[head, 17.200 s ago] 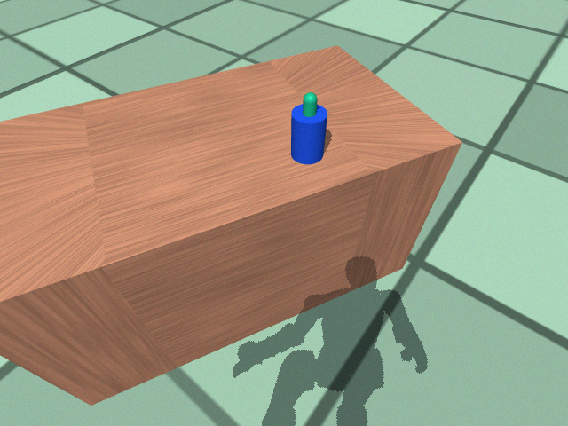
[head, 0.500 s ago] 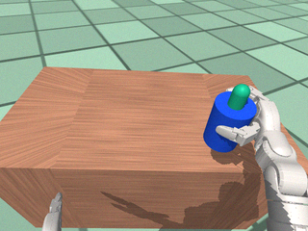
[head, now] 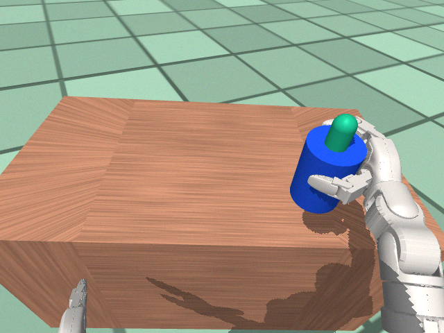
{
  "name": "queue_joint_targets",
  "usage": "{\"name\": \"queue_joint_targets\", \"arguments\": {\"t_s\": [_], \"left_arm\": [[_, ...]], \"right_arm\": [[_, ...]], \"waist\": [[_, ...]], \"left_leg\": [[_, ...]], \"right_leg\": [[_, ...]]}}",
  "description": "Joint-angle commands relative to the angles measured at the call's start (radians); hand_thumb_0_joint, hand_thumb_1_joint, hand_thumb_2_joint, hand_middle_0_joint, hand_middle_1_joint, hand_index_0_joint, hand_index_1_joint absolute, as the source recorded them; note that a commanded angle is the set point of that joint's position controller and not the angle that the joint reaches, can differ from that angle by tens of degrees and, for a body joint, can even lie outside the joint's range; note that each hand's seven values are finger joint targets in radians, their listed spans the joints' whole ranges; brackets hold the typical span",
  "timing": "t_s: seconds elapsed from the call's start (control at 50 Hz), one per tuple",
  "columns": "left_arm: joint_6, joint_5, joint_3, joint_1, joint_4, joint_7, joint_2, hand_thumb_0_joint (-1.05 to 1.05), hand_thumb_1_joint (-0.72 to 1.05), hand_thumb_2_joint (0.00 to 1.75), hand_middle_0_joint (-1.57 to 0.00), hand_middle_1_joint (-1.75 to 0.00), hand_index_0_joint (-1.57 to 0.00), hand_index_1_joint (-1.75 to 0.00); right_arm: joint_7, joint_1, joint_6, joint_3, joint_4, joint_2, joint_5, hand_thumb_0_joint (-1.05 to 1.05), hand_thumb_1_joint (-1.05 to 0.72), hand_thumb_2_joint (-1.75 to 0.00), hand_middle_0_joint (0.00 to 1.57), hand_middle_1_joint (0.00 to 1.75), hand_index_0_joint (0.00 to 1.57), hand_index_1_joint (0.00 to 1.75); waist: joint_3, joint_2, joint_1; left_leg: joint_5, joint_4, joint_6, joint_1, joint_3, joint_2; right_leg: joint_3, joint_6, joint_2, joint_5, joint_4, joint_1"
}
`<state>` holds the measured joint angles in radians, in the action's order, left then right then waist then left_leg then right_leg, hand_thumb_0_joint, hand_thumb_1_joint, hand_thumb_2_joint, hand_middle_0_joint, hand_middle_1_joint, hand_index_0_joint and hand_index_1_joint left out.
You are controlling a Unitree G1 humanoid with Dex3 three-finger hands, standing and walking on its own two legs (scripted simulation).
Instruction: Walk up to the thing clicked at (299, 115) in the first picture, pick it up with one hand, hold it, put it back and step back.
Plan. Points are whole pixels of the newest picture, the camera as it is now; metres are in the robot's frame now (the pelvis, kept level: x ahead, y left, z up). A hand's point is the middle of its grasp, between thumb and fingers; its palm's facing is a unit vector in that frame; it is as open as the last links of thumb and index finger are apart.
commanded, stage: hold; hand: right
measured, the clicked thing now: (328, 160) +0.33 -0.15 +0.20
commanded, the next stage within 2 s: crouch in 0.72 s
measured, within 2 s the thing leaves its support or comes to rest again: neither
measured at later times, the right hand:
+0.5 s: hand (335, 171) +0.32 -0.16 +0.19, palm faces +0.14 +0.99 -0.04, open 11.7 cm
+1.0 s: hand (326, 163) +0.34 -0.16 +0.18, palm faces +0.13 +0.99 -0.03, open 11.7 cm
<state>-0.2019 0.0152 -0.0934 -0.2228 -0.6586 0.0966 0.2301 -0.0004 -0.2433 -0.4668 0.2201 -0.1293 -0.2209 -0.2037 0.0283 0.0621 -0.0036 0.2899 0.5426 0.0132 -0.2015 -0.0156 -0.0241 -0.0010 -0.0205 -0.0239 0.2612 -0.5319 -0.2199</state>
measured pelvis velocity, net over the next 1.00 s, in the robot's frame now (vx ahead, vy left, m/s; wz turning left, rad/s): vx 0.00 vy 0.00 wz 0.00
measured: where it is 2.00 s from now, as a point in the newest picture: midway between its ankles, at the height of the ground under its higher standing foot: outside the picture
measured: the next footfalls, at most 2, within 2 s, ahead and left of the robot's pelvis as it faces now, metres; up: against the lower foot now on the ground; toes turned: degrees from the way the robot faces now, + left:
none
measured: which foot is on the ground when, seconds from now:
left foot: down 0.00-1.00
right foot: down 0.00-1.00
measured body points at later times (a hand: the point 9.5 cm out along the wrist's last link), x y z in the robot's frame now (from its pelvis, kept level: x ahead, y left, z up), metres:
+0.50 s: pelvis +0.00 +0.00 +0.00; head -0.03 +0.03 +0.45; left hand +0.17 +0.26 -0.07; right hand +0.30 -0.22 +0.19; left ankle +0.00 +0.13 -0.73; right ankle +0.02 -0.13 -0.73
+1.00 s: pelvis +0.00 +0.00 +0.00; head -0.02 +0.03 +0.45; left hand +0.17 +0.26 -0.08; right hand +0.33 -0.21 +0.19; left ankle +0.00 +0.13 -0.73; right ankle +0.02 -0.13 -0.73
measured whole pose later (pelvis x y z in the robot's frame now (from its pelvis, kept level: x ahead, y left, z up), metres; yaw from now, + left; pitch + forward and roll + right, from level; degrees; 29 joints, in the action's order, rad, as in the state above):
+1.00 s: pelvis +0.00 +0.00 +0.00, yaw +0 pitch -2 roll +0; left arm -0.20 0.01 -0.08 -0.23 -0.65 0.09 0.22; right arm 0.01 -0.26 -0.46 0.22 -0.08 -0.21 -0.20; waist 0.02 0.06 0.00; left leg 0.29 0.54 0.01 -0.21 -0.02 -0.02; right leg 0.00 -0.03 -0.03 0.26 -0.52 -0.23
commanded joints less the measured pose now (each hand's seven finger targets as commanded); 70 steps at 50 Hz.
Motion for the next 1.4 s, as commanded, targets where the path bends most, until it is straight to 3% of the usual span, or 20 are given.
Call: {"name": "queue_joint_targets", "arguments": {"t_s": [0.0,0.1,0.18,0.22,0.3,0.34,0.38,0.44,0.5,0.54,0.72,0.86,0.92,1.02,1.06,1.1,1.26,1.32,1.34,1.38], "left_arm": [[-0.056,0.004,-0.046,0.131,0.179,-0.001,0.12,0.0,-0.54,0.05,-0.05,-0.05,-0.05,-0.05],[-0.053,0.003,-0.03,0.122,0.168,0.002,0.104,0.0,-0.55,0.05,-0.04,-0.05,-0.04,-0.05],[-0.051,0.006,-0.025,0.132,0.195,0.001,0.104,0.0,-0.54,0.05,-0.04,-0.05,-0.04,-0.05],[-0.051,0.003,-0.073,0.109,0.202,0.008,0.152,0.0,-0.54,0.05,-0.04,-0.05,-0.04,-0.05],[-0.06,0.006,-0.015,0.124,0.189,0.004,0.083,0.0,-0.54,0.05,-0.04,-0.05,-0.04,-0.05],[-0.062,0.002,-0.06,0.12,0.166,0.011,0.126,0.0,-0.54,0.05,-0.04,-0.05,-0.04,-0.05],[-0.064,0.001,-0.026,0.153,0.205,0.01,0.107,0.0,-0.55,0.05,-0.04,-0.05,-0.04,-0.05],[-0.067,0.001,-0.018,0.13,0.152,0.007,0.086,0.0,-0.55,0.05,-0.05,-0.05,-0.04,-0.05],[-0.078,-0.001,-0.034,0.175,0.224,0.015,0.13,0.0,-0.55,0.05,-0.05,-0.05,-0.04,-0.05],[-0.073,0.002,-0.029,0.142,0.161,0.014,0.109,0.0,-0.54,0.05,-0.05,-0.05,-0.05,-0.05],[-0.068,0.001,-0.058,0.111,0.166,0.006,0.135,0.0,-0.54,0.05,-0.04,-0.05,-0.04,-0.05],[-0.055,0.006,-0.007,0.138,0.168,-0.008,0.083,0.0,-0.54,0.05,-0.04,-0.04,-0.04,-0.04],[-0.055,0.002,-0.038,0.14,0.204,-0.001,0.132,0.0,-0.54,0.05,-0.04,-0.04,-0.04,-0.04],[-0.069,0.001,-0.044,0.111,0.199,0.007,0.134,0.0,-0.54,0.05,-0.04,-0.04,-0.04,-0.04],[-0.076,0.001,-0.005,0.093,0.171,0.005,0.092,0.0,-0.54,0.05,-0.04,-0.04,-0.04,-0.04],[-0.083,-0.002,-0.034,0.099,0.186,0.013,0.123,0.0,-0.54,0.05,-0.04,-0.05,-0.04,-0.04],[-0.097,-0.009,0.027,0.098,0.225,0.002,0.076,0.0,-0.54,0.05,-0.05,-0.05,-0.05,-0.05],[-0.078,-0.008,0.016,0.079,0.202,-0.003,0.084,0.0,-0.54,0.05,-0.05,-0.05,-0.05,-0.05],[-0.073,-0.009,-0.033,0.091,0.202,0.001,0.134,0.0,-0.54,0.05,-0.05,-0.05,-0.05,-0.05],[-0.066,-0.012,0.005,0.053,0.201,-0.008,0.092,0.0,-0.54,0.05,-0.05,-0.05,-0.05,-0.05]], "right_arm": [[0.0,-0.437,0.1,0.094,-0.302,-0.18,-0.015,0.0,0.01,-1.27,1.19,1.39,1.25,1.39],[0.008,-0.436,0.106,0.061,-0.326,-0.146,-0.013,0.0,0.03,-1.26,1.18,1.38,1.24,1.38],[0.016,-0.396,0.113,0.085,-0.284,-0.169,-0.006,0.0,0.03,-1.28,1.19,1.4,1.26,1.4],[0.015,-0.385,0.121,0.084,-0.322,-0.169,-0.01,0.0,0.03,-1.27,1.19,1.4,1.25,1.4],[0.013,-0.357,0.131,0.079,-0.317,-0.153,-0.016,0.0,0.01,-1.27,1.2,1.39,1.26,1.39],[0.017,-0.389,0.135,0.071,-0.341,-0.159,-0.014,0.0,0.03,-1.28,1.2,1.41,1.26,1.41],[0.017,-0.37,0.133,0.085,-0.309,-0.163,-0.011,0.0,0.03,-1.27,1.19,1.39,1.25,1.39],[0.014,-0.431,0.141,0.03,-0.364,-0.124,-0.013,0.0,0.03,-1.28,1.19,1.4,1.25,1.4],[0.016,-0.421,0.136,0.083,-0.346,-0.185,-0.009,0.0,0.03,-1.27,1.19,1.39,1.25,1.39],[0.013,-0.411,0.127,0.061,-0.29,-0.15,-0.014,0.0,0.01,-1.28,1.2,1.4,1.26,1.4],[0.01,-0.44,0.104,0.089,-0.268,-0.171,-0.012,0.0,0.02,-1.26,1.19,1.39,1.25,1.39],[0.003,-0.415,0.088,0.073,-0.244,-0.146,-0.013,0.0,-0.02,-1.29,1.24,1.42,1.29,1.42],[0.009,-0.405,0.091,0.098,-0.185,-0.171,-0.005,0.0,-0.03,-1.3,1.25,1.43,1.31,1.43],[0.017,-0.494,0.162,0.095,-0.162,-0.186,-0.003,0.0,-0.05,-1.3,1.26,1.43,1.31,1.43],[0.015,-0.516,0.196,0.078,-0.114,-0.171,0.003,0.0,-0.03,-1.29,1.25,1.43,1.31,1.43],[0.014,-0.571,0.236,0.093,-0.059,-0.202,0.005,0.0,-0.04,-1.29,1.25,1.42,1.3,1.42],[-0.002,-0.646,0.407,0.091,0.208,-0.22,0.028,0.0,-0.02,-1.28,1.22,1.4,1.28,1.4],[0.0,-0.691,0.475,0.131,0.268,-0.283,0.03,0.0,-0.03,-1.3,1.23,1.42,1.29,1.42],[0.001,-0.7,0.494,0.137,0.286,-0.295,0.031,0.0,-0.04,-1.3,1.24,1.42,1.29,1.42],[-0.004,-0.706,0.535,0.118,0.348,-0.26,0.034,0.0,-0.03,-1.3,1.24,1.42,1.29,1.42]], "waist": [[0.244,-0.054,-0.007],[0.218,-0.049,0.002],[0.208,-0.031,0.0],[0.22,-0.044,0.01],[0.193,-0.044,-0.003],[0.205,-0.038,0.008],[0.202,-0.056,0.0],[0.2,-0.005,0.01],[0.255,-0.053,0.0],[0.171,-0.062,0.009],[0.215,-0.056,-0.003],[0.184,-0.059,-0.019],[0.208,-0.088,-0.005],[0.213,-0.087,0.019],[0.228,-0.067,0.021],[0.227,-0.083,0.048],[0.33,-0.049,0.052],[0.338,-0.025,0.038],[0.343,-0.021,0.047],[0.336,-0.009,0.052]], "left_leg": [[-0.236,-0.083,0.002,0.009,-0.044,0.023],[-0.213,-0.091,0.004,-0.01,-0.035,0.018],[-0.167,-0.098,0.0,-0.017,-0.039,0.023],[-0.167,-0.097,0.0,-0.017,-0.041,0.025],[-0.163,-0.107,0.005,-0.01,-0.033,0.018],[-0.19,-0.1,0.006,-0.019,-0.031,0.019],[-0.179,-0.105,0.008,-0.01,-0.032,0.016],[-0.167,-0.098,-0.001,-0.026,-0.036,0.022],[-0.193,-0.1,0.006,0.005,-0.036,0.019],[-0.154,-0.106,0.005,-0.03,-0.039,0.023],[-0.19,-0.095,0.002,-0.012,-0.041,0.024],[-0.204,-0.096,0.004,-0.009,-0.036,0.022],[-0.21,-0.098,0.007,-0.006,-0.033,0.021],[-0.179,-0.1,0.009,-0.03,-0.024,0.017],[-0.205,-0.086,0.009,-0.051,-0.023,0.018],[-0.207,-0.086,0.013,-0.059,-0.011,0.012],[-0.286,-0.036,0.009,-0.059,-0.011,0.018],[-0.311,-0.025,0.008,-0.051,0.002,0.012],[-0.31,-0.022,0.007,-0.062,0.004,0.013],[-0.299,-0.012,0.001,-0.08,-0.006,0.024]], "right_leg": [[-0.01,0.026,0.022,-0.202,0.056,0.124],[-0.015,0.029,0.027,-0.165,0.056,0.123],[-0.011,0.026,0.023,-0.121,0.071,0.11],[-0.009,0.025,0.02,-0.122,0.076,0.119],[-0.014,0.031,0.028,-0.113,0.067,0.102],[-0.013,0.03,0.026,-0.136,0.063,0.118],[-0.013,0.032,0.028,-0.127,0.063,0.105],[-0.009,0.026,0.023,-0.117,0.071,0.118],[-0.01,0.029,0.026,-0.143,0.066,0.13],[-0.01,0.03,0.024,-0.103,0.073,0.103],[-0.007,0.024,0.021,-0.151,0.067,0.117],[-0.014,0.026,0.024,-0.165,0.063,0.091],[-0.014,0.029,0.022,-0.166,0.064,0.106],[-0.015,0.034,0.022,-0.12,0.059,0.102],[-0.015,0.034,0.019,-0.143,0.046,0.108],[-0.016,0.039,0.022,-0.134,0.037,0.099],[-0.016,0.032,0.016,-0.213,-0.003,0.084],[-0.025,0.033,0.024,-0.234,-0.016,0.055],[-0.025,0.032,0.022,-0.231,-0.017,0.054],[-0.022,0.028,0.015,-0.231,-0.022,0.038]]}}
